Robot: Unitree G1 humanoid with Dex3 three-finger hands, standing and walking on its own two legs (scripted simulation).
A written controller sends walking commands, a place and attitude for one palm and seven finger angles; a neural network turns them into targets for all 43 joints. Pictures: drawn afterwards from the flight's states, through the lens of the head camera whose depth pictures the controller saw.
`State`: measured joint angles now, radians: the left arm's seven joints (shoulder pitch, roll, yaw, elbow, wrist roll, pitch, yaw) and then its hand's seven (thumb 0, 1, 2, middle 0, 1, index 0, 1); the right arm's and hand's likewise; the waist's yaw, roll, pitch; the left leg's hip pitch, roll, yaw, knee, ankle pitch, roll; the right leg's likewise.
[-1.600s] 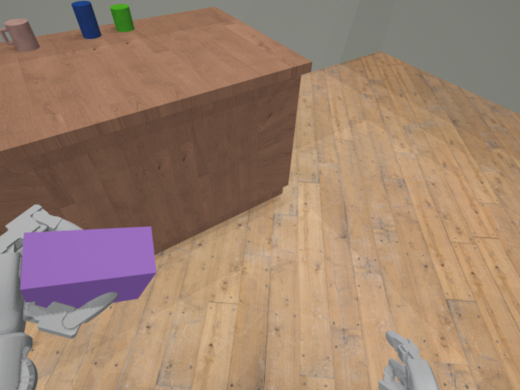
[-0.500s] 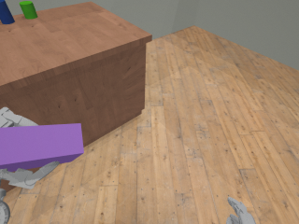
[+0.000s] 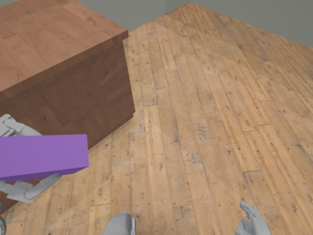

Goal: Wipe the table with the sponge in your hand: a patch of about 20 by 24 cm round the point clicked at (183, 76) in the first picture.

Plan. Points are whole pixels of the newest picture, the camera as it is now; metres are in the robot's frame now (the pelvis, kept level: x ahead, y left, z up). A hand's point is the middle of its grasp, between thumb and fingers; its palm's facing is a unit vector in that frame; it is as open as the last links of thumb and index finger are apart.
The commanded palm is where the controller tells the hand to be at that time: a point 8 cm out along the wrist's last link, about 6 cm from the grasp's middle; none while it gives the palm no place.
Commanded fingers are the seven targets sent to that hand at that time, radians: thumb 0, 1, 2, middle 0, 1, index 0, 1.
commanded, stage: walk to a spot facing it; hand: left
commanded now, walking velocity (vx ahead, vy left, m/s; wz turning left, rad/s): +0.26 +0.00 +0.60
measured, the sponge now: (56, 158) +0.24 +0.19 +0.15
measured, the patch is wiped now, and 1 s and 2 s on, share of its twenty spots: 0.00 0.00 0.00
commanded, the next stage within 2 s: none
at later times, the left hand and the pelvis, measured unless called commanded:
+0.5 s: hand (29, 144) +0.24 +0.22 +0.19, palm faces +0.63 -0.63 -0.45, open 9.9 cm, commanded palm +0.19 +0.25 +0.18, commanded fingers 0.00 0.10 1.30 -1.20 -1.60 -1.20 -1.60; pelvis +0.11 -0.06 -0.01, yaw +14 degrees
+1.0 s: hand (28, 180) +0.18 +0.20 +0.19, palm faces +0.74 -0.50 -0.45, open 9.9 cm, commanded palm +0.12 +0.21 +0.18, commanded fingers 0.00 0.10 1.30 -1.20 -1.60 -1.20 -1.60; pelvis +0.13 -0.11 +0.00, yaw +32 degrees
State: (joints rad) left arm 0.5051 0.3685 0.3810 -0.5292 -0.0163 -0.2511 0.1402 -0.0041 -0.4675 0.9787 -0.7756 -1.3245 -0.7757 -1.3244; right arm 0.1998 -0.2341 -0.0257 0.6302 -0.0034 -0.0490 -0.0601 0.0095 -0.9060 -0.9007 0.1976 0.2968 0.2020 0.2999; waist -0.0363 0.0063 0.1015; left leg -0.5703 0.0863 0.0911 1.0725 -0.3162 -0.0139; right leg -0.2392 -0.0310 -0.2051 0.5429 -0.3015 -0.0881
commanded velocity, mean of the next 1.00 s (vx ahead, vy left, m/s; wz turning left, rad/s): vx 0.07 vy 0.00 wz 0.60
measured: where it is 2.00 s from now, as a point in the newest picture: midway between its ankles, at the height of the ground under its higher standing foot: outside the picture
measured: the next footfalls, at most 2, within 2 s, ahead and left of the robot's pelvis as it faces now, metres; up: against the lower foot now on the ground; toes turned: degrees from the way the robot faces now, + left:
left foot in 0.18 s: +0.18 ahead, +0.13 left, +0.00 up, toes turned +11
right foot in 0.48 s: +0.19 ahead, -0.18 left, +0.00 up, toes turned +7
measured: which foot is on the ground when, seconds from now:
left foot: up 0.00-0.16, down 0.18-0.48, up 0.50-0.76, down 0.78-1.00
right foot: down 0.00-0.18, up 0.20-0.46, down 0.48-0.76, up 0.78-1.00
